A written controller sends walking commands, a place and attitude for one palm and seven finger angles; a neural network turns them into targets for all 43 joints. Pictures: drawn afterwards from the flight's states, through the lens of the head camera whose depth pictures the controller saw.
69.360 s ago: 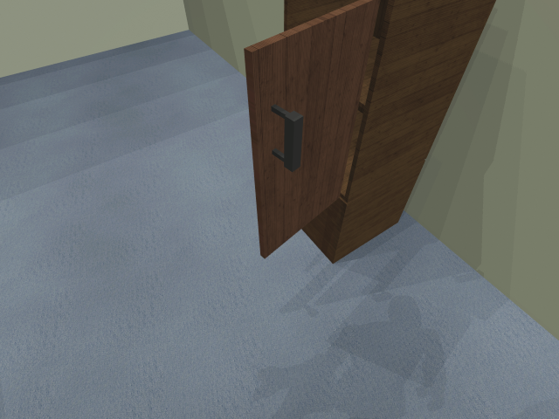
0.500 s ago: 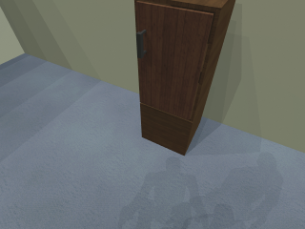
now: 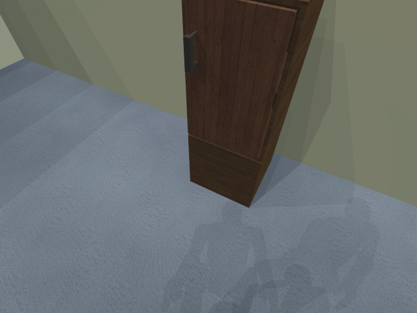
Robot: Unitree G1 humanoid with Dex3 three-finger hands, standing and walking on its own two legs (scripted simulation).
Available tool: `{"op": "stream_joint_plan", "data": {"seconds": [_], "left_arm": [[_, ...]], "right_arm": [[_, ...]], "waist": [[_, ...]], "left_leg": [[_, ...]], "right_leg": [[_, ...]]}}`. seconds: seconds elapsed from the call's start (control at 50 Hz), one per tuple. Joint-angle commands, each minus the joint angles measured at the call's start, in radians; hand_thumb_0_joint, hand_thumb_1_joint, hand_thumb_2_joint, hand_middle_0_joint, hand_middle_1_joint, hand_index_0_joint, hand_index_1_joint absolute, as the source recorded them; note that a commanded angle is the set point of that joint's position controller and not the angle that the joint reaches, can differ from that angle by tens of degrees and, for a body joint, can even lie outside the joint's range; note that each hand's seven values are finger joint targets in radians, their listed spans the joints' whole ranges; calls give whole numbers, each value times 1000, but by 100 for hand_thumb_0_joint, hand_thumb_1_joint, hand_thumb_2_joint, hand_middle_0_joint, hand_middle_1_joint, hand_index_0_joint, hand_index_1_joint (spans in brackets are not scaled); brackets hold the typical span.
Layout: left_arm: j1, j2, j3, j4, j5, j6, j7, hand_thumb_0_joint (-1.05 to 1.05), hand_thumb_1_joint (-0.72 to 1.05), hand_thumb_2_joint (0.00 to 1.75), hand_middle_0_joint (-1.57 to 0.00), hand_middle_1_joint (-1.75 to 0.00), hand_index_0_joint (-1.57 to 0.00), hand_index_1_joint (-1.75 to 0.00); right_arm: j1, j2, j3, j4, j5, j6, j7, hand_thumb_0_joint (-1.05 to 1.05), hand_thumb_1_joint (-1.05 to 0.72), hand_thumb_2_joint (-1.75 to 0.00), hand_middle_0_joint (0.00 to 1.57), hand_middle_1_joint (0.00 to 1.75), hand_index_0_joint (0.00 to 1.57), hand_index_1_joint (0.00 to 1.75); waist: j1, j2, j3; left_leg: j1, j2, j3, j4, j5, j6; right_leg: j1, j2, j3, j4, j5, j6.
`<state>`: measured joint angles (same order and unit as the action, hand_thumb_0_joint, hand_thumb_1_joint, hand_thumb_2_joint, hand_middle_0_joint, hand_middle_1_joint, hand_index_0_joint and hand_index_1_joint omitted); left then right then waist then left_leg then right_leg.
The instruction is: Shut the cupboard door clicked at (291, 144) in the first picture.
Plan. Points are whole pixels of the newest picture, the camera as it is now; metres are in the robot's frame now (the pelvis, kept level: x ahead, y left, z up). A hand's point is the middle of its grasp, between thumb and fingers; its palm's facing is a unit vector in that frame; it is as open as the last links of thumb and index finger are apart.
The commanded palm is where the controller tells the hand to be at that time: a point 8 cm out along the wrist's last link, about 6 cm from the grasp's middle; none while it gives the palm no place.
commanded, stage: look to check the result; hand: left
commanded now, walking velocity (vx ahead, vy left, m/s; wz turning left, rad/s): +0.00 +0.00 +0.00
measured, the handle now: (192, 51) +0.88 +0.10 +0.07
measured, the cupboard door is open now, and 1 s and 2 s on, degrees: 0 0 0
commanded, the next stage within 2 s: stand and wait in 0.26 s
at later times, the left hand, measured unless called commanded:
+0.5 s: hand out of the picture -0.02 +0.17 -0.18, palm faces +0.03 -0.98 -0.18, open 7.3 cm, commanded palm none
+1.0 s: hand out of the picture -0.01 +0.17 -0.18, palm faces +0.02 -0.98 -0.20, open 7.3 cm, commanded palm none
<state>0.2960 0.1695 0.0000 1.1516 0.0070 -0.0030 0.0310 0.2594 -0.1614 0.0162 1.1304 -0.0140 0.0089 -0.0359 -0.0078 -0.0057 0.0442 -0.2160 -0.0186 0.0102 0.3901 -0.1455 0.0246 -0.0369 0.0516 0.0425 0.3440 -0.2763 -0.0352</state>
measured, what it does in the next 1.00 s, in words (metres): stands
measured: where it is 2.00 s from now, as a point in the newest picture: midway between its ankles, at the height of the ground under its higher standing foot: outside the picture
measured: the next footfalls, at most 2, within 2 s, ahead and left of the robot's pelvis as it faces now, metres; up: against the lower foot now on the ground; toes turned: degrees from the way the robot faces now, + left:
none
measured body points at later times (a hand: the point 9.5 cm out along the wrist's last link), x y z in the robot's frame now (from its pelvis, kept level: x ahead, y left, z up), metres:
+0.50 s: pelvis +0.01 +0.00 +0.00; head +0.02 +0.01 +0.45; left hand -0.02 +0.22 -0.16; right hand +0.02 -0.23 -0.16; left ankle +0.04 +0.10 -0.74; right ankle -0.06 -0.10 -0.74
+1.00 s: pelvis +0.02 +0.00 +0.00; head +0.03 +0.00 +0.45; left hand -0.01 +0.22 -0.16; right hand +0.01 -0.23 -0.16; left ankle +0.04 +0.10 -0.74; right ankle -0.06 -0.10 -0.74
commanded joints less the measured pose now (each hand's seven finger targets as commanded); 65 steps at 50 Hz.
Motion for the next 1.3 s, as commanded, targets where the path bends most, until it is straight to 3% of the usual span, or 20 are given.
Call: {"op": "stream_joint_plan", "data": {"seconds": [0.0,0.64,0.92,1.06,1.12,1.14,1.28], "left_arm": [[79,103,18,-18,-1,-9,9,0,90,90,-20,-30,-20,-30],[106,92,19,-12,0,-7,10,0,90,90,-20,-30,-20,-30],[118,94,23,-14,0,-12,14,0,90,90,-20,-30,-20,-30],[117,87,19,-10,-1,-10,14,0,90,90,-20,-30,-20,-30],[124,90,21,-9,0,-12,14,0,90,90,-20,-30,-20,-30],[119,84,19,-8,0,-10,14,0,90,90,-20,-30,-20,-30],[123,80,19,-7,-1,-11,15,0,90,90,-20,-30,-20,-30]], "right_arm": [[45,-127,-28,-29,2,-15,-9,0,-90,-90,20,30,20,30],[55,-118,-24,-24,2,-18,-11,0,-90,-90,20,30,20,30],[62,-118,-24,-20,5,-19,-13,0,-90,-90,20,30,20,30],[65,-113,-23,-16,2,-17,-13,0,-90,-90,20,30,20,30],[61,-115,-23,-18,5,-16,-13,0,-90,-90,20,30,20,30],[63,-112,-22,-17,3,-16,-13,0,-90,-90,20,30,20,30],[63,-107,-22,-16,2,-16,-15,0,-90,-90,20,30,20,30]], "waist": [[-4,-7,18],[0,4,36],[4,-17,23],[-1,12,37],[3,-22,47],[-1,0,47],[-1,2,43]], "left_leg": [[107,114,-111,-44,128,15],[108,110,-112,-57,121,19],[124,112,-102,-39,173,23],[117,109,-100,-45,150,17],[115,111,-102,-40,149,20],[112,109,-100,-40,145,16],[118,110,-98,-37,155,16]], "right_leg": [[-143,-129,84,-78,146,-11],[-135,-130,75,-73,125,-10],[-121,-132,76,-70,196,-9],[-125,-133,78,-73,172,-10],[-131,-132,77,-79,182,-9],[-130,-134,77,-77,179,-9],[-125,-133,79,-76,198,-9]]}}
